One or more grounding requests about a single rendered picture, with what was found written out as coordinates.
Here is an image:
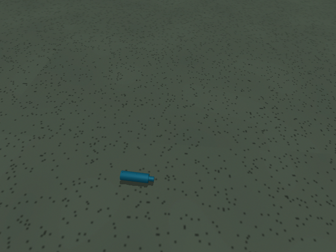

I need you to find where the bottle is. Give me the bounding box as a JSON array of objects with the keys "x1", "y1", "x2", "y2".
[{"x1": 120, "y1": 171, "x2": 154, "y2": 183}]

